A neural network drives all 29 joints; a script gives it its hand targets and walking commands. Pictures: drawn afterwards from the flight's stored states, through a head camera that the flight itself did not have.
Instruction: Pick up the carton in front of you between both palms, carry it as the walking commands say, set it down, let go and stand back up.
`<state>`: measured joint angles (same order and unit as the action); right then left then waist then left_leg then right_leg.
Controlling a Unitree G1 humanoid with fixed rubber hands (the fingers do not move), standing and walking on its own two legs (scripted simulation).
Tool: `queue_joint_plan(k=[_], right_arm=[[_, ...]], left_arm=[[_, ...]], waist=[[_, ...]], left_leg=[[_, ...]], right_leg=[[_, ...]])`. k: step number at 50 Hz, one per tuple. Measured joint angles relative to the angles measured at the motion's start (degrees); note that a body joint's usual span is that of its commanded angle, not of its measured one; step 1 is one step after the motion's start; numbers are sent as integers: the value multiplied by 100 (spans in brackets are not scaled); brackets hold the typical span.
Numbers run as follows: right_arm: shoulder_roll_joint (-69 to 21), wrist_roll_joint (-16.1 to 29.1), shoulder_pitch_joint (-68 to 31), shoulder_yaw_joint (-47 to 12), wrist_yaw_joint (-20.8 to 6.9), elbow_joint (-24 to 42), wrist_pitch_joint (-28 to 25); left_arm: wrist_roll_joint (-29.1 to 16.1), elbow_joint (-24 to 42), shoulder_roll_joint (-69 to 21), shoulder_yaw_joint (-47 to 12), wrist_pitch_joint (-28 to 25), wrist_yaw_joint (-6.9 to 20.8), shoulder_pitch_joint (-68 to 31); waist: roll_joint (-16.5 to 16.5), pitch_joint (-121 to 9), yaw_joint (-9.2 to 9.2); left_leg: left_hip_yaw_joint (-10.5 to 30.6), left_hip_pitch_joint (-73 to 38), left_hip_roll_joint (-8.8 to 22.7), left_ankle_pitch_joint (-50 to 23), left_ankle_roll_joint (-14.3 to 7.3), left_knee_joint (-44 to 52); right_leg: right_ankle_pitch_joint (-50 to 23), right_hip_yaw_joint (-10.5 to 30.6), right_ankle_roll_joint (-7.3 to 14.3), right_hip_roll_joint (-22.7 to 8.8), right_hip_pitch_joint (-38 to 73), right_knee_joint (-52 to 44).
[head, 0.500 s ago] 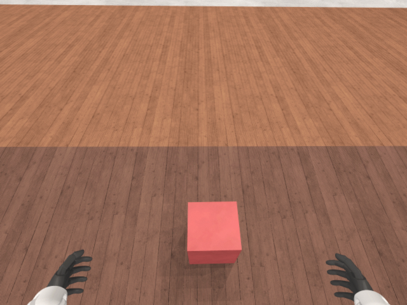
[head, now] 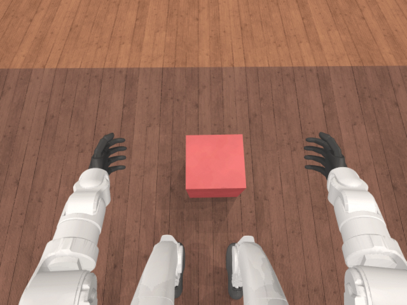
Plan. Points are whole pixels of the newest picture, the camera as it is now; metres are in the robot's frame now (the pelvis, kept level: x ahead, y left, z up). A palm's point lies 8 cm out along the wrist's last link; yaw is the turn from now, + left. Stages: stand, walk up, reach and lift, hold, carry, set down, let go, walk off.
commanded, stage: reach and lift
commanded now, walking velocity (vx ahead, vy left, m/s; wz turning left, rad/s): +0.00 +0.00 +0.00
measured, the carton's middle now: (213, 168) +0.48 -0.02 -0.56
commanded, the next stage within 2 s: none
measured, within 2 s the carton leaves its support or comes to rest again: neither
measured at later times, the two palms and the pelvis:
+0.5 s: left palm (144, 127) +0.50 +0.17 -0.17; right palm (293, 123) +0.51 -0.21 -0.17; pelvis -0.02 -0.01 -0.05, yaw +0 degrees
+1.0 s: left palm (159, 159) +0.48 +0.17 -0.41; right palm (269, 158) +0.48 -0.21 -0.41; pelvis -0.06 +0.01 -0.26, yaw +1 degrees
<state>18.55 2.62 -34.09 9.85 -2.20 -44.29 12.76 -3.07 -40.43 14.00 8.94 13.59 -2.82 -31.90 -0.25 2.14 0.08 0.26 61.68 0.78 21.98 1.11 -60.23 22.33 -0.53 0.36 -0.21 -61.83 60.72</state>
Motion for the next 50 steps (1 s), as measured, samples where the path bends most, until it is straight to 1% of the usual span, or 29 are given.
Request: queue_joint_plan(k=[9,13,16,20,24,28,31,35,39,44,47,50], right_arm=[[218,73,-2497,182,55,-993,100],[258,-55,-3416,343,51,-1401,42],[234,-237,-3883,516,54,-1526,-45],[121,-484,-4058,746,60,-1466,-235],[-52,-668,-3881,977,65,-1379,-487],[-225,-766,-3596,1132,102,-1348,-705],[-310,-754,-3404,1148,155,-1355,-826],[-278,-520,-3276,967,269,-1319,-943],[-30,-31,-3287,556,379,-1210,-980],[328,545,-3567,36,487,-1140,-876],[474,754,-3882,-172,538,-1254,-779],[563,856,-4283,-309,570,-1547,-715]], left_arm=[[-72,-832,15,400,116,-236,-2405],[28,-1169,-21,636,61,-288,-3291],[191,-1260,-90,841,-25,-300,-3738],[450,-1199,-209,1086,-231,-261,-3897],[668,-1148,-346,1297,-509,-197,-3708],[782,-1166,-453,1425,-766,-168,-3425],[747,-1195,-468,1390,-906,-180,-3243],[493,-1150,-377,1110,-1005,-266,-3141],[88,-1051,-224,668,-1000,-413,-3227],[-385,-949,-23,247,-868,-611,-3521],[-608,-1044,94,90,-759,-691,-3811],[-741,-1313,184,18,-688,-709,-4178]], waist=[[0,94,37],[-1,84,49],[-5,70,53],[-2,8,41],[-4,-212,27],[-1,-558,8],[11,-788,-18],[-3,-826,-58],[-20,-567,-61],[-37,-55,-28],[-40,292,-14],[-45,635,-6]], left_leg=[[-24,1551,11,-402,22,-280],[-39,2108,8,-484,27,-386],[-47,2442,8,-515,31,-414],[-59,2726,10,-530,33,-347],[-53,3047,15,-436,36,-422],[-36,3591,6,-193,40,-854],[12,4132,-41,58,61,-1412],[93,4862,-120,410,96,-2302],[92,5496,-150,675,89,-3239],[56,6083,-161,861,71,-4309],[36,6302,-167,885,71,-4809],[28,6453,-176,862,81,-5184]], right_leg=[[-396,33,22,15,-1592,325],[-473,51,32,14,-2167,454],[-501,61,34,15,-2511,495],[-514,73,38,19,-2807,443],[-422,69,45,25,-3126,514],[-177,66,45,21,-3662,937],[76,79,31,15,-4199,1489],[401,100,-1,18,-4924,2366],[663,130,-36,25,-5547,3280],[825,181,-75,48,-6141,4334],[843,208,-92,60,-6370,4839],[818,222,-97,67,-6529,5220]])
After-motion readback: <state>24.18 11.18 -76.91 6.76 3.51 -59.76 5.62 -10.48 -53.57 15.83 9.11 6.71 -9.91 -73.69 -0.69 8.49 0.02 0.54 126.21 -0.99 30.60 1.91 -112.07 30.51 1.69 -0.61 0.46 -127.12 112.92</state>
